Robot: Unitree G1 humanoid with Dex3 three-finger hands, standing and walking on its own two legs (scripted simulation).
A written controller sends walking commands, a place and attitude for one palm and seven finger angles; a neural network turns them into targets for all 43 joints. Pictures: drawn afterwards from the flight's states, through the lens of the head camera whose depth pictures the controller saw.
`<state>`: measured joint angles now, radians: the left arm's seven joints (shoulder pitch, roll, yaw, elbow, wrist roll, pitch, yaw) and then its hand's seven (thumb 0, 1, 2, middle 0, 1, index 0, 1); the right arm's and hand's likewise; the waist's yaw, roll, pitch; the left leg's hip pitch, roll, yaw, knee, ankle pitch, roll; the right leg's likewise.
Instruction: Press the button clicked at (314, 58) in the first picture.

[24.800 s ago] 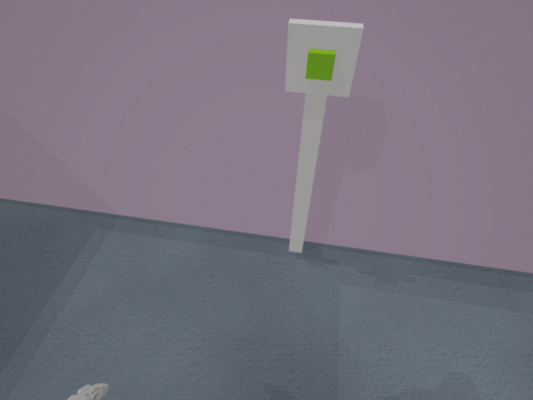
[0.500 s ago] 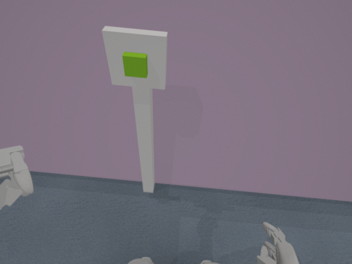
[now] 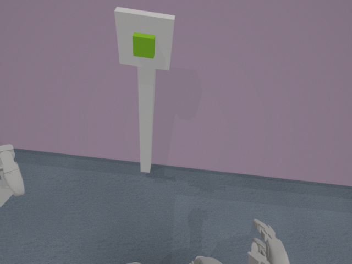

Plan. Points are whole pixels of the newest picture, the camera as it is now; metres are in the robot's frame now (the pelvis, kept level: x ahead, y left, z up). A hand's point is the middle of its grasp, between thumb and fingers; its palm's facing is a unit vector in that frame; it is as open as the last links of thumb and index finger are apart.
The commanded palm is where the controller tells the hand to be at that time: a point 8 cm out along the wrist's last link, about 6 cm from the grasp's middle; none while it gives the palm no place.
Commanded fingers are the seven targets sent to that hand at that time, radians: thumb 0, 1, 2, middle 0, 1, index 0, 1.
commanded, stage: stop stepping back and stand still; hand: left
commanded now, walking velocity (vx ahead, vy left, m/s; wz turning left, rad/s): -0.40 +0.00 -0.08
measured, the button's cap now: (144, 45) +0.69 +0.16 +0.12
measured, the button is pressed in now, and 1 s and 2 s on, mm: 0 0 0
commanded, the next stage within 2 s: let the arm hang, fingers relaxed in 0.80 s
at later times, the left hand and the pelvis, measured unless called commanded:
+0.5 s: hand out of the picture +0.08 +0.21 +0.16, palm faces +0.42 -0.82 -0.38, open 3.1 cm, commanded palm +0.02 +0.24 +0.18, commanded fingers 0.00 0.90 0.90 -1.30 -1.50 -1.30 -1.50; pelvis -0.12 -0.03 +0.00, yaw -2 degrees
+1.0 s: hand out of the picture +0.06 +0.22 +0.01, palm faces +0.22 -0.88 -0.42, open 3.0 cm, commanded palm none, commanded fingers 0.00 0.90 0.90 -1.08 -1.26 -1.08 -1.26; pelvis -0.15 -0.02 -0.01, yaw +0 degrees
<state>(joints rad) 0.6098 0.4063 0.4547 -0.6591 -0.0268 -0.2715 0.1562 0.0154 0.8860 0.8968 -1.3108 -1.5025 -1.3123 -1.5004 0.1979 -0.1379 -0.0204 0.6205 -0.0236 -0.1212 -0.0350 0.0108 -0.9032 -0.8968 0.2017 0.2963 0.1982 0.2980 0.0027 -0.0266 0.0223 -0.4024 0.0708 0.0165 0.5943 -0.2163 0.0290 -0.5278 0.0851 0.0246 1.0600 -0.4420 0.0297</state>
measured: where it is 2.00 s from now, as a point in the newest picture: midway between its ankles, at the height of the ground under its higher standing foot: outside the picture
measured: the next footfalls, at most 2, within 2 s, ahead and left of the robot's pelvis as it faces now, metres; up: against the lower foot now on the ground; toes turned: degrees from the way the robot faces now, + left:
right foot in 0.22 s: -0.10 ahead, -0.13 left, +0.00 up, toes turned +0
left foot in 0.48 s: -0.08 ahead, +0.09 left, +0.00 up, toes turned +0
